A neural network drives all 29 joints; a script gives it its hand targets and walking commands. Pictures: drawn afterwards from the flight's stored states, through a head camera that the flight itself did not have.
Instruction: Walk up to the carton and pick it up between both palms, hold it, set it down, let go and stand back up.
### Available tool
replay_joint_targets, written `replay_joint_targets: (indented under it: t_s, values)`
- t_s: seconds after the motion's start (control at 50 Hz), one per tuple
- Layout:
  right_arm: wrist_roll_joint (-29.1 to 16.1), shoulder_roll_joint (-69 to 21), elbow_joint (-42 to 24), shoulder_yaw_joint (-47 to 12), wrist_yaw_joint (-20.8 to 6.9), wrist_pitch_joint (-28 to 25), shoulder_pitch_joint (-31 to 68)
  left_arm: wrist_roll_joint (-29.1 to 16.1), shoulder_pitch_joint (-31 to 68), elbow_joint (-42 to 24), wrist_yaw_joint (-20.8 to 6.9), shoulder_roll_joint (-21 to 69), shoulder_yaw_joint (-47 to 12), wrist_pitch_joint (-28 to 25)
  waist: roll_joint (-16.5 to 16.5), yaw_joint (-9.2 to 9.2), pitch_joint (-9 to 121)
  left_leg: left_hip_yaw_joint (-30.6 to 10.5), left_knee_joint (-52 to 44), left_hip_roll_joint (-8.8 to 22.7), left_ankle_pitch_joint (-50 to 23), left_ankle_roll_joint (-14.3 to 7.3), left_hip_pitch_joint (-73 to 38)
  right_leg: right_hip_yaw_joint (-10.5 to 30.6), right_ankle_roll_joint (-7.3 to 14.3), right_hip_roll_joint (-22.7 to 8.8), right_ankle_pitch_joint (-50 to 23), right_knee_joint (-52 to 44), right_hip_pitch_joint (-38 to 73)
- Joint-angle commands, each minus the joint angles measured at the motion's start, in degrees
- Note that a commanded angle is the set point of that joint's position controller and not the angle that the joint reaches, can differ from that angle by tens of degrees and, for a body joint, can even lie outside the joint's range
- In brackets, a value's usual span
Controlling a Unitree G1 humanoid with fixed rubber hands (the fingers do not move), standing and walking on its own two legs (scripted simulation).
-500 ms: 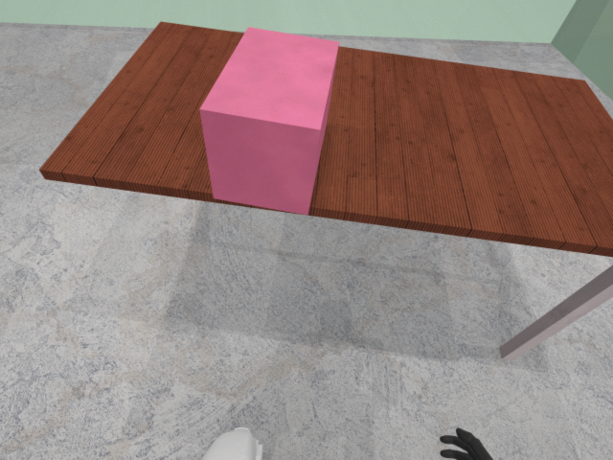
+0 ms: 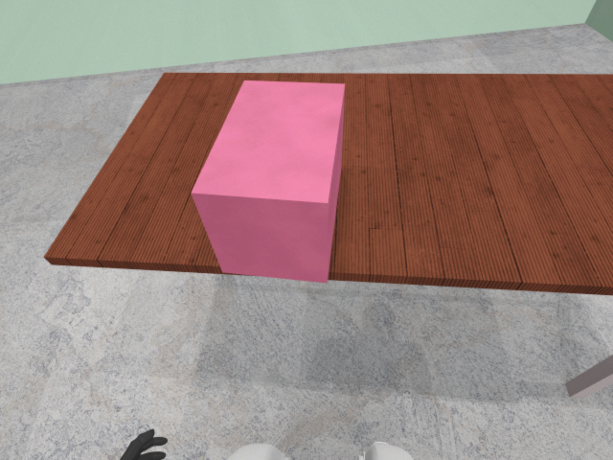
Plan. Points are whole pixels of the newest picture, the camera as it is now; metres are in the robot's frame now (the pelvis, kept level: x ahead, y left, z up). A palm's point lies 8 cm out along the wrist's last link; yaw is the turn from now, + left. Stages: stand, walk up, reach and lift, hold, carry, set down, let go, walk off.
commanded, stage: walk up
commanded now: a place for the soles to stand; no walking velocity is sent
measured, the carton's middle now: (284, 177) +0.56 +0.05 +0.03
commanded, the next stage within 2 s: none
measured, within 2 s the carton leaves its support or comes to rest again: neither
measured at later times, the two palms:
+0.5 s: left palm out of the picture +0.10 +0.31 -0.11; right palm out of the picture +0.13 -0.22 -0.09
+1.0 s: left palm out of the picture +0.12 +0.28 -0.10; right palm out of the picture +0.08 -0.23 -0.08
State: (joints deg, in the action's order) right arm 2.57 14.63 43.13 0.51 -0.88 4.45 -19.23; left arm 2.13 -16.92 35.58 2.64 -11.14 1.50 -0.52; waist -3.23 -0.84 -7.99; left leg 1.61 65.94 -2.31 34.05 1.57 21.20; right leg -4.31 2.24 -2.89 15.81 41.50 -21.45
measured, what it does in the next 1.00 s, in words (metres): steps on the spot: left foot, then right foot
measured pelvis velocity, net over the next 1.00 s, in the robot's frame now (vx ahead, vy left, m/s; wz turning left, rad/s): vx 0.01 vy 0.04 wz -0.05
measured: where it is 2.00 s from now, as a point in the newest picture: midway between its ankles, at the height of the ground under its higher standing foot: outside the picture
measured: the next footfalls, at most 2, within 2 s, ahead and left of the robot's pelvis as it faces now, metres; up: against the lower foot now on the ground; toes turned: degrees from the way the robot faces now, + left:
left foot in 0.20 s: +0.11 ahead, +0.16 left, +0.00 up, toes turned +5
right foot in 0.48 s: +0.05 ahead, -0.09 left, +0.00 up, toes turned -4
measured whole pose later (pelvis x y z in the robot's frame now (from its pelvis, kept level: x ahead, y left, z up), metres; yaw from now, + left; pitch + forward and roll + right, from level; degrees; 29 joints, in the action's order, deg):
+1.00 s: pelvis +0.01 +0.04 +0.01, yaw -3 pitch -2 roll +0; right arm 0.5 15.2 39.6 0.9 -0.1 0.5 -17.8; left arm -0.2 -15.8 39.6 -1.9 -14.9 0.8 2.0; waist 1.5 -0.2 -2.9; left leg -0.8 35.0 3.2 14.6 3.0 18.1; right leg -0.3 -0.5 -1.0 19.2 36.6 -15.0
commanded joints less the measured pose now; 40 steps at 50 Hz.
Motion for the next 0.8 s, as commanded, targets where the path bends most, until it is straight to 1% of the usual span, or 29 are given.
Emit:
replay_joint_targets:
  t_s: [0.0,0.04,0.08,0.1,0.12,0.14,0.16,0.18,0.2,0.22,0.24,0.26,0.28,0.3,0.34,0.38,0.42,0.44,0.46,0.48,0.5,0.52,0.54,0.56,0.58,0.6,0.66,0.72,0.78]
  values:
    - [-1.11,5.12,-5.63,2.66,-0.18,-1.28,-1.94,0.04,-2.03,-3.87,0.76,-13.19,3.63,-1.07,10.24,1.79,2.82,-3.59,-6.24,4.85,-5.45,1.39,4.2,13.58,11.0,-12.28,-2.91,-21.51,0.23]
    - [-2.09,2.76,-5.76,2.07,-0.45,-2.24,-2.12,-0.6,-0.4,-3.48,-0.04,-13.74,3.66,-0.89,14.12,1.43,5.14,-1.46,-16.62,4.9,-7.98,1.15,-0.27,9.46,9.48,-8.95,-5.5,-18.53,0.44]
    - [-2.45,2.8,-5.87,2.43,-0.33,-3.15,-1.69,-1.23,-0.28,-3.28,-0.67,-14.5,3.88,-0.28,17.29,1.62,8.05,0.48,-23.78,4.06,-12.59,1.11,-3.5,8.7,8.45,-7.63,-5.14,-14.85,2.02]
    - [-2.33,3.56,-5.62,2.98,-0.04,-3.6,-2.15,-1.52,0.33,-3.33,-0.98,-14.8,3.86,0.2,16.6,0.84,9.42,1.79,-27.98,3.19,-17.59,0.84,-6.72,8.07,7.71,-7.4,-5.86,-11.91,1.28]
    - [-2.11,4.52,-5.37,3.57,0.34,-4.18,-3.45,-1.83,1.25,-3.63,-1.31,-14.81,3.56,0.64,14.6,-0.4,10.74,2.96,-33.22,2.33,-24.58,0.29,-11.48,7.31,6.53,-7.16,-6.89,-8.05,-0.96]
    - [-1.85,6.15,-5.61,4.05,0.81,-4.8,-3.67,-2.26,0.44,-3.67,-1.72,-13.87,2.94,0.98,10.94,-0.78,11.66,2.4,-36.28,1.73,-29.2,-0.23,-15.19,6.69,4.55,-6.27,-6.29,-4.28,-3.62]
    - [-1.39,8.15,-6.06,4.47,1.35,-5.3,-3.13,-2.65,-1.39,-3.56,-2.11,-11.81,2.1,1.18,5.6,-0.72,12.76,-2.85,-37.2,4.98,-29.51,-1.47,-17.38,5.44,2.01,-4.81,-1.86,-0.18,-6.74]
    - [-0.85,13.06,-7.62,5.26,1.84,-5.52,-0.14,-2.94,-3.54,-4.57,-2.54,-8.11,0.95,1.36,-6.15,0.13,12.62,-18.56,-41.78,16.92,-22.53,-5.87,-12.67,1.57,-1.47,-0.57,7.48,7.03,-9.09]
    - [-1.61,17.41,-8.65,6.7,2.16,-4.82,3.51,-1.8,-2.89,-4.42,-1.99,-9.72,2.31,2.68,-10.23,-0.63,9.46,-28.44,-48.28,25.11,-11.4,-13.95,1.09,3.2,-2.15,1.75,19.64,15.1,-3.94]
    - [-1.72,17.05,-9.28,6.9,2.24,-4.59,7.06,-0.74,-2.59,-3.64,-1.97,-11.16,3.09,3.79,-11.49,-0.16,5.66,-30.76,-50.84,26.25,-3.45,-17.78,6.89,5.84,-2.47,-0.08,18.0,20.73,-2.65]
    - [-1.91,14.3,-9.62,6.02,2.2,-4.73,8.79,-0.63,-2.4,-2.85,-2.16,-12.48,3.5,4.04,-11.35,0.31,3.34,-27.01,-49.95,23.86,-7.18,-17.47,5.2,7.19,-2.87,-0.38,16.76,21.15,-4.69]
    - [-1.6,12.65,-10.01,5.3,2.28,-4.87,8.31,-1.14,-2.62,-2.18,-2.17,-12.81,3.48,3.65,-11.52,0.32,3.13,-22.11,-46.89,21.22,-18.59,-15.83,0.67,7.7,-2.95,0.17,17.04,19.34,-7.44]
    - [-1.22,12.0,-10.33,4.9,2.43,-4.98,7.03,-1.52,-2.76,-1.57,-2.08,-12.41,3.42,3.12,-11.57,0.13,4.05,-18.59,-43.46,19.78,-30.79,-14.71,-2.66,7.66,-3.05,0.31,17.09,17.78,-8.41]
    - [-0.91,11.59,-10.34,4.74,2.48,-5.04,5.75,-1.37,-2.84,-1.37,-2.01,-11.68,3.27,2.77,-11.21,-0.06,5.25,-17.47,-41.41,19.37,-37.33,-14.15,-4.98,7.38,-3.26,-0.09,17.09,15.74,-7.95]
    - [-0.66,11.39,-10.07,4.59,2.44,-4.64,5.32,-1.2,-2.86,-1.51,-2.0,-10.49,2.66,2.39,-11.16,-0.25,7.69,-16.36,-38.81,18.15,-40.63,-13.26,-8.86,5.04,-3.75,-0.17,17.36,9.2,-6.25]
    - [-0.69,11.28,-10.62,4.4,2.4,-4.1,5.86,-1.47,-3.24,-1.05,-2.22,-9.8,2.36,1.91,-10.72,0.27,9.99,-13.48,-35.11,16.23,-42.65,-11.78,-9.97,2.54,-3.56,0.59,12.14,-1.45,-0.9]
    - [-1.21,11.57,-11.1,4.07,2.16,-3.75,7.21,-1.61,-6.43,-0.27,-2.59,-10.85,2.9,1.06,-7.83,2.51,12.54,-10.61,-29.78,14.3,-40.29,-8.91,-6.62,1.16,-2.26,2.1,-3.3,-14.45,8.55]
    - [-1.68,10.29,-11.54,3.56,1.97,-3.9,7.09,-1.34,-6.56,-0.21,-2.69,-12.5,3.31,0.66,-4.26,2.7,13.99,-9.13,-27.15,13.07,-37.45,-7.01,-3.19,4.25,-0.77,0.63,-9.19,-15.44,12.83]
    - [-2.51,8.03,-12.41,2.6,1.73,-4.15,5.86,-0.97,-5.08,-0.8,-2.7,-15.57,3.98,0.4,3.75,2.1,15.33,-5.63,-23.01,9.96,-31.16,-4.48,0.71,13.13,1.97,-5.26,-12.33,-16.2,14.54]
    - [-3.38,5.48,-12.73,2.12,1.78,-3.96,5.02,-2.2,-0.13,-2.0,-2.9,-18.61,4.53,0.61,11.38,0.02,14.22,-0.06,-22.98,3.33,-15.08,-1.65,-0.5,20.48,6.38,-10.55,-9.15,-17.73,7.58]
    - [-2.73,5.59,-11.12,2.33,2.08,-3.47,4.18,-2.77,3.81,-2.26,-3.22,-17.76,4.22,1.0,13.13,-0.75,12.71,-2.11,-24.05,4.06,-8.36,-1.95,-9.2,19.38,8.67,-11.43,-0.56,-17.9,-2.58]
    - [-2.61,7.08,-10.33,2.66,2.01,-3.52,3.39,-2.85,6.15,-2.74,-3.69,-15.3,3.3,1.21,13.48,-2.18,10.57,-2.91,-29.21,4.74,-11.16,-2.53,-11.08,16.13,6.52,-8.83,3.75,-17.54,-4.61]
    - [-2.8,8.67,-9.95,2.99,1.88,-4.07,3.97,-2.58,5.98,-3.34,-3.97,-13.59,2.69,1.38,11.93,-1.33,9.59,-3.1,-33.07,5.61,-15.31,-2.83,-9.29,11.02,3.93,-5.43,4.48,-15.95,-1.75]
    - [-2.84,10.16,-9.53,3.33,1.72,-4.74,4.78,-2.27,4.25,-3.81,-3.92,-12.51,2.35,1.39,10.48,-0.11,10.05,-3.68,-33.37,6.4,-20.41,-3.11,-7.76,8.35,2.14,-3.27,1.93,-14.43,1.2]
    - [-2.54,10.69,-9.63,3.43,1.67,-5.26,5.39,-2.3,2.38,-3.73,-3.82,-12.43,2.19,1.29,9.41,0.61,10.63,-4.43,-33.11,7.13,-25.69,-3.49,-7.56,7.81,1.42,-2.97,-2.45,-13.09,2.71]
    - [-2.21,10.41,-9.9,3.27,1.67,-5.55,5.95,-2.57,0.96,-3.1,-3.92,-12.77,2.19,1.21,8.74,1.03,11.32,-5.2,-33.45,7.47,-26.41,-3.58,-7.45,8.32,1.29,-3.11,-3.29,-12.53,3.38]
    - [-2.08,9.2,-10.21,2.8,1.64,-5.55,6.57,-2.98,0.88,-2.28,-4.26,-13.18,2.38,1.41,7.76,1.63,8.13,-5.7,-35.23,6.84,-19.71,-3.03,-4.9,10.06,1.72,-3.35,2.55,-14.75,2.57]
    - [-2.12,8.75,-9.7,2.89,1.5,-5.57,5.02,-2.79,1.23,-2.1,-4.13,-13.71,2.45,1.28,6.86,1.38,5.55,-4.71,-35.97,5.99,-20.09,-2.38,-4.92,10.26,1.74,-3.55,3.22,-15.74,0.99]
    - [-2.05,9.18,-9.38,3.1,1.38,-5.89,3.66,-2.62,0.9,-1.81,-4.09,-13.42,2.28,1.17,4.41,1.44,5.94,-5.95,-37.38,7.06,-21.75,-2.8,-4.89,9.36,1.35,-2.61,1.51,-14.38,2.28]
